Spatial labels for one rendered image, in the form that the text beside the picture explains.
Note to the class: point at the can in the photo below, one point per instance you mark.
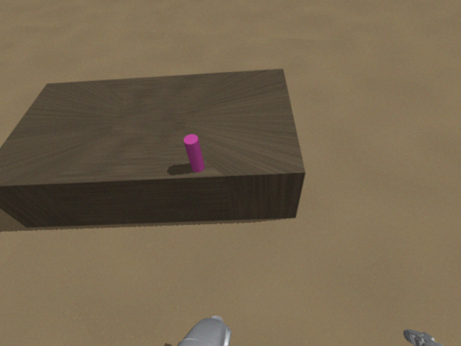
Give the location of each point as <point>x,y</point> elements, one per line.
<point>192,145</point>

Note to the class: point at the right robot hand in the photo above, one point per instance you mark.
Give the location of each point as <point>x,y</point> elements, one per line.
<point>420,339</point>

